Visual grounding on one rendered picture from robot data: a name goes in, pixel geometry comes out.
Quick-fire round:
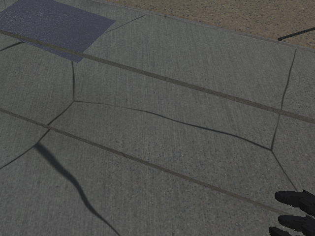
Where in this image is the right robot hand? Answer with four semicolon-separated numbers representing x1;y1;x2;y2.
269;190;315;236

